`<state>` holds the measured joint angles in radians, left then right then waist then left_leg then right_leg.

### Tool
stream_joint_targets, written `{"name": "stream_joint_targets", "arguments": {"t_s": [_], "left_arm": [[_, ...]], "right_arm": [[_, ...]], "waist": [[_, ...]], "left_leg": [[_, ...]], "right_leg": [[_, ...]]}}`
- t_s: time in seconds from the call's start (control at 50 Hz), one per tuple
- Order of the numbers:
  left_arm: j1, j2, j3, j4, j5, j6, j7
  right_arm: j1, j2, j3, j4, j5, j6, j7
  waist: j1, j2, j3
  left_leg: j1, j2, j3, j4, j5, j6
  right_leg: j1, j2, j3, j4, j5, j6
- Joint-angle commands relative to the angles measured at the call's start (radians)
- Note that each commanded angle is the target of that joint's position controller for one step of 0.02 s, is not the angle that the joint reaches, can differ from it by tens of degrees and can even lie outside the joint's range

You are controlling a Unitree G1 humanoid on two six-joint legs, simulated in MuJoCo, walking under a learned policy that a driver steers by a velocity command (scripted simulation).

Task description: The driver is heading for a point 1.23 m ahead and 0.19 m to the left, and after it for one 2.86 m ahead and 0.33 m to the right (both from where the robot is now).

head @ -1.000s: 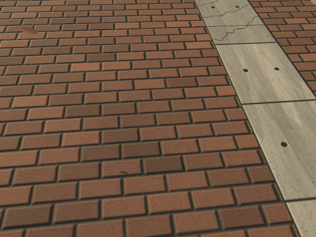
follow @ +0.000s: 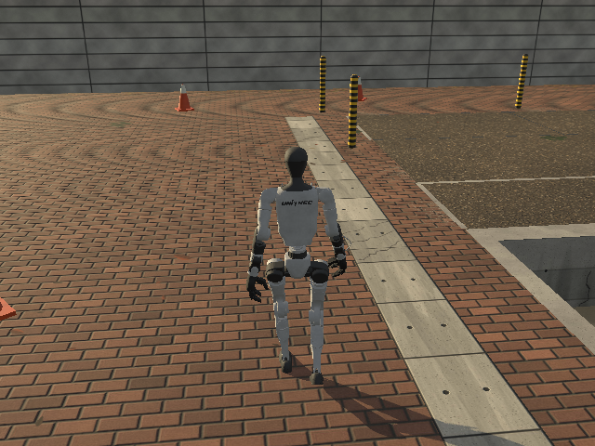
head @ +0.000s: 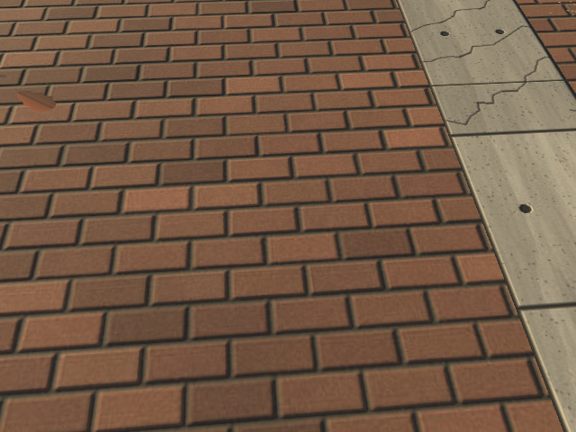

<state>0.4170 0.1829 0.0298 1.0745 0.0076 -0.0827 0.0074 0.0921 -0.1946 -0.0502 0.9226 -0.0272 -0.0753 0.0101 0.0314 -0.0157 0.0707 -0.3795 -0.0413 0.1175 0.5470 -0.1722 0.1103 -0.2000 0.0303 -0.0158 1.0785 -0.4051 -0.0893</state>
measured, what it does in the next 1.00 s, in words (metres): walks ahead: right foot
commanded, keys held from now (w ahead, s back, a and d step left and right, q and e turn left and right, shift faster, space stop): w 1.00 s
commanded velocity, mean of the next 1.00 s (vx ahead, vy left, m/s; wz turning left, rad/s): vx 0.50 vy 0.00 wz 0.00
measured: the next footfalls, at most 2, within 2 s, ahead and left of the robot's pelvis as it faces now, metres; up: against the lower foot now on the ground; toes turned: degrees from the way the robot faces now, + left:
right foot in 0.46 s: +0.42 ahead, -0.11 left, +0.00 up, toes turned -4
left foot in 1.02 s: +0.72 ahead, +0.07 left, +0.00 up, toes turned +5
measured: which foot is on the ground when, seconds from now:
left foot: down 0.00-0.48, up 0.50-1.00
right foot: up 0.00-0.44, down 0.46-1.00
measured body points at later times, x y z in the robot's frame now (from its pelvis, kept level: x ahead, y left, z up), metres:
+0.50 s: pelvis +0.28 -0.03 +0.00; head +0.32 -0.04 +0.44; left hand +0.46 +0.19 -0.12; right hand +0.20 -0.26 -0.15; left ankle +0.09 +0.06 -0.69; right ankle +0.38 -0.10 -0.73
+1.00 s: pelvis +0.55 -0.02 +0.00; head +0.58 -0.01 +0.45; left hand +0.45 +0.21 -0.14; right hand +0.75 -0.23 -0.11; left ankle +0.68 +0.07 -0.72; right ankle +0.38 -0.10 -0.72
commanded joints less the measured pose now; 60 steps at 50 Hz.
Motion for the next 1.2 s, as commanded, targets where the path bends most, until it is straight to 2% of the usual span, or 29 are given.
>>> {"name": "stream_joint_targets", "arguments": {"t_s": [0.02, 0.06, 0.12, 0.18, 0.24, 0.34, 0.4, 0.44, 0.46, 0.48, 0.5, 0.52, 0.54, 0.58, 0.6, 0.64, 0.7, 0.8, 0.9, 0.96, 0.98, 1.0, 1.02, 1.04, 1.06, 1.08, 1.1, 1.14, 1.2], "left_arm": [[-0.039, 0.086, 0.027, -0.082, 0.011, -0.011, -0.008], [-0.005, 0.046, 0.023, -0.074, 0.032, 0.016, -0.019], [-0.069, 0.045, 0.026, -0.105, 0.034, 0.037, -0.030], [-0.217, 0.059, 0.025, -0.160, 0.029, 0.042, -0.034], [-0.340, 0.045, 0.015, -0.202, 0.018, 0.038, -0.037], [-0.463, 0.057, 0.011, -0.250, 0.014, 0.030, -0.033], [-0.424, 0.076, 0.021, -0.252, 0.015, 0.017, -0.028], [-0.196, 0.105, 0.041, -0.177, 0.020, 0.002, -0.014], [-0.021, 0.154, 0.061, -0.127, 0.039, -0.009, -0.004], [0.108, 0.271, 0.091, -0.116, 0.063, -0.010, 0.003], [0.063, 0.256, 0.091, -0.116, 0.028, 0.010, -0.008], [-0.063, 0.210, 0.078, -0.132, 0.008, 0.014, -0.011], [-0.139, 0.142, 0.059, -0.146, 0.006, 0.008, -0.016], [-0.166, 0.072, 0.037, -0.126, 0.004, -0.006, -0.011], [-0.146, 0.062, 0.032, -0.113, 0.006, -0.013, -0.008], [-0.089, 0.088, 0.035, -0.089, 0.004, -0.028, -0.006], [-0.036, 0.111, 0.037, -0.074, 0.003, -0.031, -0.005], [0.050, 0.107, 0.028, -0.055, 0.003, -0.028, -0.004], [0.123, 0.116, 0.028, -0.022, 0.014, -0.022, 0.008], [0.089, 0.136, 0.034, -0.019, 0.021, -0.018, 0.016], [0.075, 0.146, 0.037, -0.019, 0.022, -0.016, 0.017], [0.056, 0.146, 0.036, -0.022, 0.017, -0.012, 0.014], [0.048, 0.123, 0.026, -0.047, 0.006, -0.013, 0.011], [0.163, 0.020, 0.007, -0.070, -0.038, -0.012, -0.003], [0.103, 0.116, 0.034, -0.061, -0.008, -0.010, -0.001], [0.011, 0.119, 0.039, -0.094, -0.001, -0.010, -0.003], [-0.037, 0.106, 0.036, -0.104, 0.002, -0.015, -0.007], [-0.026, 0.071, 0.035, -0.097, 0.025, 0.008, -0.015], [-0.038, 0.048, 0.034, -0.102, 0.033, 0.035, -0.029]], "right_arm": [[0.153, -0.083, -0.023, 0.026, 0.013, -0.004, 0.001], [0.181, -0.042, -0.007, 0.057, 0.013, -0.019, -0.007], [0.257, -0.089, -0.014, 0.087, 0.014, -0.036, -0.010], [0.310, -0.093, -0.009, 0.097, 0.015, -0.035, -0.009], [0.361, -0.091, -0.004, 0.107, 0.015, -0.034, -0.010], [0.446, -0.104, -0.004, 0.137, 0.006, -0.029, -0.022], [0.420, -0.121, -0.010, 0.140, -0.001, -0.025, -0.032], [0.388, -0.135, -0.014, 0.138, 0.001, -0.018, -0.032], [0.380, -0.120, -0.008, 0.122, 0.009, -0.018, -0.029], [0.472, -0.024, 0.013, 0.088, 0.052, -0.019, -0.016], [0.465, -0.086, -0.008, 0.100, 0.037, -0.017, -0.014], [0.365, -0.108, -0.018, 0.073, 0.021, -0.013, -0.014], [0.299, -0.094, -0.015, 0.055, 0.015, -0.019, -0.009], [0.297, -0.060, -0.014, 0.057, -0.006, -0.001, -0.002], [0.318, -0.040, -0.012, 0.067, -0.012, 0.013, 0.004], [0.297, -0.035, -0.013, 0.056, -0.015, 0.029, 0.013], [0.166, -0.048, -0.014, 0.008, -0.012, 0.040, 0.018], [-0.030, -0.036, 0.000, -0.059, 0.002, 0.035, 0.021], [-0.141, -0.048, 0.005, -0.105, 0.004, 0.025, 0.017], [-0.084, -0.068, -0.005, -0.100, 0.004, 0.011, 0.010], [0.008, -0.082, -0.015, -0.071, 0.003, 0.006, 0.003], [0.170, -0.100, -0.028, -0.015, -0.003, -0.004, -0.005], [0.348, -0.165, -0.049, 0.028, -0.027, -0.013, -0.016], [0.434, -0.277, -0.077, 0.038, -0.040, -0.011, -0.016], [0.352, -0.235, -0.070, 0.030, 0.001, 0.007, -0.007], [0.231, -0.183, -0.054, 0.010, 0.012, 0.008, -0.004], [0.175, -0.120, -0.036, 0.004, 0.010, 0.001, 0.000], [0.162, -0.059, -0.016, 0.028, 0.013, -0.013, -0.007], [0.239, -0.084, -0.017, 0.063, 0.016, -0.033, -0.012]], "waist": [[-0.044, 0.033, -0.036], [0.000, 0.058, -0.020], [0.010, 0.063, -0.007], [-0.018, 0.069, 0.024], [-0.051, 0.076, 0.032], [-0.088, 0.086, 0.041], [-0.048, 0.091, 0.021], [0.052, 0.076, -0.094], [0.114, 0.043, -0.197], [0.101, -0.160, -0.361], [0.084, -0.141, -0.386], [0.036, -0.063, -0.207], [0.017, -0.016, -0.108], [-0.046, -0.031, -0.030], [-0.060, -0.039, -0.034], [-0.070, -0.036, -0.031], [-0.055, -0.034, 0.005], [-0.006, -0.041, 0.027], [0.025, -0.050, 0.041], [-0.022, -0.058, 0.013], [-0.061, -0.062, -0.035], [-0.130, -0.033, -0.117], [-0.190, 0.022, -0.230], [-0.152, 0.257, -0.366], [-0.135, 0.129, -0.337], [-0.091, 0.088, -0.172], [-0.071, 0.038, -0.098], [-0.013, 0.063, -0.041], [0.006, 0.067, -0.037]], "left_leg": [[0.295, 0.326, -0.434, -0.365, -0.049, 0.143], [0.195, 0.264, -0.313, -0.392, 0.067, 0.100], [0.196, 0.239, -0.240, -0.414, 0.191, 0.106], [0.232, 0.216, -0.199, -0.436, 0.244, 0.098], [0.272, 0.197, -0.159, -0.431, 0.324, 0.081], [0.440, 0.244, -0.156, -0.388, 0.424, 0.086], [0.502, 0.269, -0.138, -0.284, 0.648, 0.070], [0.473, 0.233, -0.099, -0.024, 0.813, 0.040], [0.309, 0.195, -0.075, 0.203, 0.620, 0.022], [-0.040, 0.051, -0.010, 0.605, 0.094, -0.029], [-0.189, -0.029, -0.125, 0.775, -0.346, -0.023], [-0.264, 0.046, -0.166, 0.797, -0.261, -0.013], [-0.255, 0.082, -0.166, 0.740, -0.181, -0.013], [-0.160, 0.131, -0.159, 0.623, -0.118, -0.026], [-0.124, 0.133, -0.151, 0.600, -0.105, -0.036], [-0.142, 0.136, -0.129, 0.569, -0.074, -0.052], [-0.248, 0.159, -0.105, 0.468, 0.026, -0.078], [-0.264, 0.138, -0.059, 0.206, 0.159, -0.094], [-0.270, 0.104, -0.039, 0.066, 0.131, -0.056], [-0.144, 0.056, -0.021, 0.001, 0.022, -0.008], [-0.029, 0.022, -0.009, -0.024, -0.004, 0.011], [0.167, 0.000, 0.003, -0.090, 0.045, 0.036], [0.437, 0.150, -0.158, -0.095, 0.004, 0.084], [0.730, 0.462, -0.663, -0.182, -0.066, 0.238], [0.658, 0.444, -0.775, -0.276, -0.114, 0.230], [0.507, 0.411, -0.600, -0.289, -0.132, 0.196], [0.383, 0.368, -0.498, -0.330, -0.059, 0.165], [0.236, 0.281, -0.341, -0.374, 0.052, 0.099], [0.211, 0.254, -0.265, -0.400, 0.171, 0.103]], "right_leg": [[-0.390, -0.097, 0.064, 0.160, 0.102, -0.010], [-0.301, -0.117, 0.053, 0.084, 0.131, 0.011], [-0.357, -0.129, 0.019, 0.019, 0.193, 0.037], [-0.446, -0.145, -0.009, -0.119, 0.302, 0.060], [-0.428, -0.125, -0.043, -0.303, 0.387, 0.068], [-0.433, -0.090, -0.065, -0.460, 0.379, 0.036], [-0.338, -0.051, -0.075, -0.526, 0.270, -0.010], [-0.060, 0.013, -0.104, -0.613, 0.267, -0.051], [0.201, -0.076, -0.008, -0.619, 0.268, -0.090], [0.529, -0.394, 0.445, -0.658, 0.179, -0.218], [0.516, -0.454, 0.706, -0.798, 0.151, -0.263], [0.367, -0.409, 0.539, -0.812, 0.084, -0.226], [0.221, -0.367, 0.422, -0.855, 0.128, -0.194], [0.049, -0.274, 0.253, -0.909, 0.251, -0.121], [0.022, -0.254, 0.209, -0.919, 0.296, -0.111], [0.021, -0.237, 0.162, -0.932, 0.399, -0.119], [0.051, -0.222, 0.119, -0.967, 0.431, -0.122], [0.125, -0.197, 0.061, -0.965, 0.554, -0.102], [0.285, -0.242, 0.055, -0.913, 0.669, -0.110], [0.329, -0.259, 0.032, -0.796, 0.924, -0.089], [0.326, -0.250, 0.020, -0.689, 1.043, -0.077], [0.277, -0.213, -0.013, -0.507, 1.044, -0.058], [0.081, -0.172, -0.039, -0.247, 0.780, -0.039], [-0.293, 0.019, -0.093, 0.167, 0.094, 0.014], [-0.395, 0.018, 0.056, 0.266, -0.078, -0.003], [-0.444, -0.041, 0.067, 0.257, 0.005, -0.009], [-0.421, -0.075, 0.067, 0.198, 0.071, -0.010], [-0.327, -0.117, 0.060, 0.092, 0.118, 0.006], [-0.323, -0.122, 0.030, 0.034, 0.155, 0.032]]}}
